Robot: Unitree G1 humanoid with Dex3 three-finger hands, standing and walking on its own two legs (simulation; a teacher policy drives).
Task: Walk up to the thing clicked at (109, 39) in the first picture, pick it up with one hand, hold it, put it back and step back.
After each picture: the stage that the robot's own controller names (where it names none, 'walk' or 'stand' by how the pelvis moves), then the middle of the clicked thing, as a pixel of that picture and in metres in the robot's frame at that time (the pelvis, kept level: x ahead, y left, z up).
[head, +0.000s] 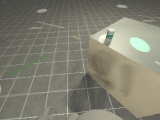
stand; (109, 35) +0.81 -0.14 +0.06
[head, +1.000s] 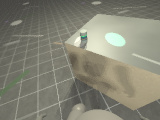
walk; (83, 36) +0.71 +0.14 +0.08
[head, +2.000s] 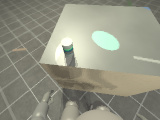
walk; (68, 48) +0.44 +0.18 +0.09
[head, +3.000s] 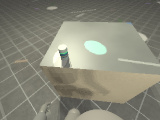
stand; (63, 52) +0.48 +0.25 +0.08
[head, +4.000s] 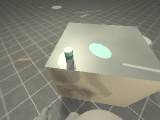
stand; (69, 55) +0.47 +0.21 +0.05
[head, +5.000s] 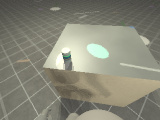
stand; (66, 55) +0.48 +0.23 +0.05
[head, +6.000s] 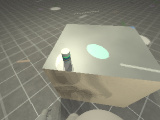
stand; (66, 56) +0.46 +0.23 +0.05
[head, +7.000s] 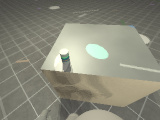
stand; (65, 56) +0.45 +0.23 +0.05
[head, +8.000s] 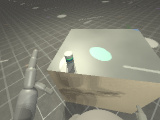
rise first; (69, 58) +0.46 +0.24 +0.06
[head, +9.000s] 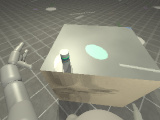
go down; (65, 57) +0.45 +0.22 +0.06
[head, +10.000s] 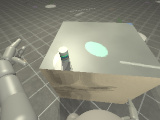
go down; (64, 55) +0.47 +0.22 +0.07
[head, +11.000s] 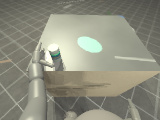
close in; (55, 53) +0.44 +0.24 +0.09
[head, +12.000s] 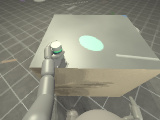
close; (57, 50) +0.46 +0.24 +0.10
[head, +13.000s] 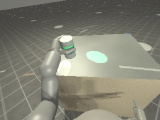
lift; (68, 47) +0.34 +0.15 +0.29
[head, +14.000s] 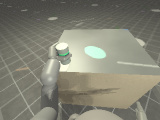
hold; (63, 54) +0.35 +0.19 +0.22
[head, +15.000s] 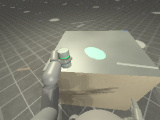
hold; (64, 58) +0.35 +0.19 +0.19
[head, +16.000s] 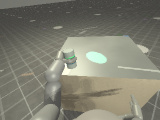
hold; (70, 58) +0.34 +0.16 +0.21
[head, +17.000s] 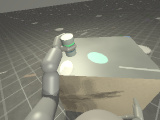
crouch; (69, 45) +0.35 +0.15 +0.31
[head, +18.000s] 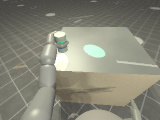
crouch; (61, 42) +0.43 +0.21 +0.23
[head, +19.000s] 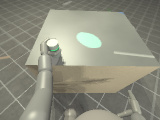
lower; (54, 48) +0.47 +0.24 +0.10
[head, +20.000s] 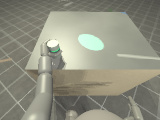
lower; (55, 49) +0.45 +0.24 +0.11
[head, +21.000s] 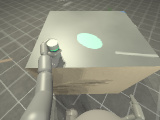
lower; (54, 49) +0.46 +0.24 +0.11
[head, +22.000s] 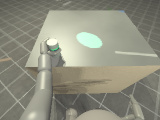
lower; (54, 48) +0.47 +0.24 +0.11
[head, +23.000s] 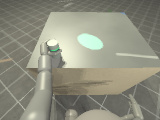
draw back; (54, 49) +0.46 +0.25 +0.11
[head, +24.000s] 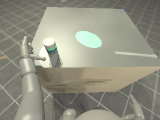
withdraw; (51, 48) +0.46 +0.25 +0.11
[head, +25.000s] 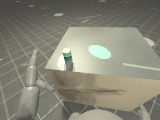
sink last; (67, 55) +0.47 +0.24 +0.08
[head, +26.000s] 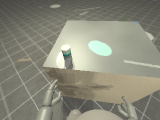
stand; (66, 53) +0.47 +0.23 +0.08
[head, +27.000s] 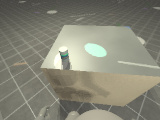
stand; (64, 54) +0.48 +0.25 +0.07
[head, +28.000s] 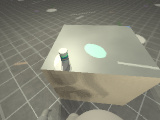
stand; (64, 55) +0.47 +0.25 +0.05
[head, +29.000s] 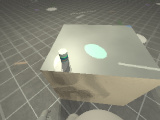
stand; (63, 56) +0.46 +0.24 +0.05
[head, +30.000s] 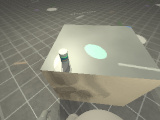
stand; (64, 56) +0.46 +0.24 +0.05
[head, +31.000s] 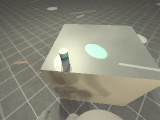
stand; (64, 56) +0.46 +0.24 +0.05
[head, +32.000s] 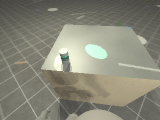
walk; (64, 56) +0.47 +0.24 +0.05
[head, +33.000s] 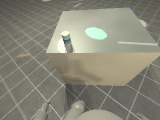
walk; (66, 38) +0.60 +0.26 +0.07
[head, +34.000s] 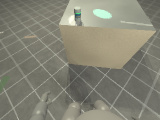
walk; (77, 14) +0.91 +0.21 +0.08
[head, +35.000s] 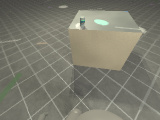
walk; (82, 21) +1.13 +0.23 +0.07
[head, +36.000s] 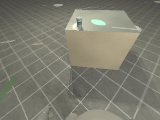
stand; (79, 22) +1.10 +0.21 +0.05
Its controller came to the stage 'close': yes
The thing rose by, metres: 0.24
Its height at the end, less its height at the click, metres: +0.00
